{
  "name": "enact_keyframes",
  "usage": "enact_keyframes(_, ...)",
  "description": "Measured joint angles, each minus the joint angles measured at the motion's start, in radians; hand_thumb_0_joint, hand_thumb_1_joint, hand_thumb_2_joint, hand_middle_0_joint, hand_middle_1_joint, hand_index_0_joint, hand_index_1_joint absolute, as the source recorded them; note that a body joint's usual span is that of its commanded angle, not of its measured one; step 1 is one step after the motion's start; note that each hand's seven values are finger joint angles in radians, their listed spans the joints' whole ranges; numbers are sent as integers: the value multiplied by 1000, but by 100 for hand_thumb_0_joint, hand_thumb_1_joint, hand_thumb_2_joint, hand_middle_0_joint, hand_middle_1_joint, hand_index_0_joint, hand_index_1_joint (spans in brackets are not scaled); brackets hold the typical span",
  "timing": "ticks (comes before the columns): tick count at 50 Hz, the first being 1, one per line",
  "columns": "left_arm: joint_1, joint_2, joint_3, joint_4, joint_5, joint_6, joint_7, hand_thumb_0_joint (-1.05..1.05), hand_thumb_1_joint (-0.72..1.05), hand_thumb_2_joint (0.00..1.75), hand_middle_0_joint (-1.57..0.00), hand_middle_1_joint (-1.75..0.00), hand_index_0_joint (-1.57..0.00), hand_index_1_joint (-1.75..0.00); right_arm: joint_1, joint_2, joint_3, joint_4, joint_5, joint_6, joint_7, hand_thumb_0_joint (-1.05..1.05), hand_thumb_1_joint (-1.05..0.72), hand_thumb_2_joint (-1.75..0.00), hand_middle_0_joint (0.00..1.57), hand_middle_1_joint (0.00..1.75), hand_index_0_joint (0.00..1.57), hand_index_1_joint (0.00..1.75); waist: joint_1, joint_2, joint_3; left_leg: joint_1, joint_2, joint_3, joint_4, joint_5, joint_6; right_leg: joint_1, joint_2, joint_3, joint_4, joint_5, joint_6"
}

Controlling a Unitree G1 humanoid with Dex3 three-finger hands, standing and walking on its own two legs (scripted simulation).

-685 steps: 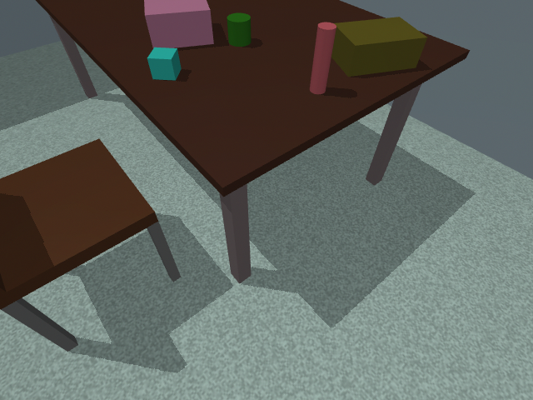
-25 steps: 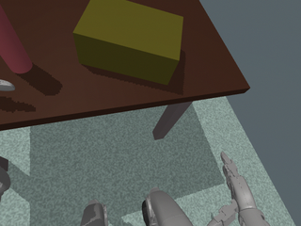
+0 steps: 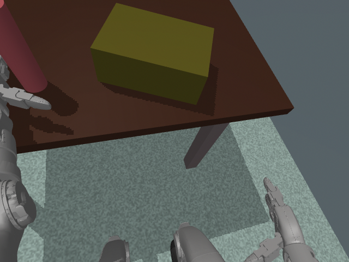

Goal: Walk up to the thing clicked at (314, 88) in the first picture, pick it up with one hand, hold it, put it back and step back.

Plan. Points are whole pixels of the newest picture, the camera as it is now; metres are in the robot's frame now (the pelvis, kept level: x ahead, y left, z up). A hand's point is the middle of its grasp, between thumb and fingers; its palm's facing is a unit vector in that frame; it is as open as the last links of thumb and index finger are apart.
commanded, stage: close in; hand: left
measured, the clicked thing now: (15, 51) +0.54 +0.24 +0.12
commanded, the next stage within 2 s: rest palm in 0.02 s
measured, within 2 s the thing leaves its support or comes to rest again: leaves its support in 1.34 s
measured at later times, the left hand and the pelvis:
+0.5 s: hand (20, 67) +0.52 +0.24 +0.09, palm faces +0.20 -0.98 +0.01, open 16.4 cm; pelvis +0.00 +0.00 +0.00, yaw +0 degrees
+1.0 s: hand (23, 66) +0.53 +0.24 +0.09, palm faces +0.19 -0.98 +0.00, open 7.5 cm; pelvis +0.00 +0.00 +0.00, yaw -1 degrees
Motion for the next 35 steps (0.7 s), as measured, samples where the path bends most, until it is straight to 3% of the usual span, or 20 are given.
enact_keyframes(6,11,-32,-13,-11,3,0,25,-1,-58,1,-5,-2,-6,-1,-12,11,-5,20,-3,17,8,-1,53,-6,6,5,6,5,3,10,-6,15,2,3,-7,-6,1,14,1,3,-9,-3,1)
enact_keyframes(10,25,-45,3,-25,8,-5,39,-1,-59,1,-5,-2,-6,-1,-18,14,-10,12,-2,28,16,-1,52,-6,6,5,6,5,4,18,-5,21,2,9,-11,-8,2,18,1,8,-11,-5,2)
enact_keyframes(14,34,-34,30,-29,10,-9,48,-1,-59,1,-7,-1,-8,-1,-19,11,-20,5,0,41,19,-1,52,-6,6,5,6,5,3,20,0,28,1,13,-17,-7,3,21,1,12,-12,-6,3)
enact_keyframes(18,14,-8,30,-5,8,-16,44,-1,-60,1,-11,-3,-11,-3,-19,8,-21,2,3,46,17,-1,52,-6,6,5,6,5,4,11,5,27,0,11,-20,-4,1,18,-1,10,-10,-6,1)
enact_keyframes(23,-34,23,14,43,19,-17,26,-1,-58,5,-25,-14,-25,-13,-28,7,0,-1,-1,44,19,-1,51,-6,6,5,6,5,-2,4,5,8,0,2,-14,0,-4,4,0,2,-5,-4,-3)
enact_keyframes(35,-117,83,29,103,45,-12,35,-1,-46,21,-61,-43,-63,-41,-31,5,10,-32,-6,49,19,-1,51,-5,6,5,6,5,-40,8,12,-29,4,0,6,0,-2,-31,4,1,7,1,-2)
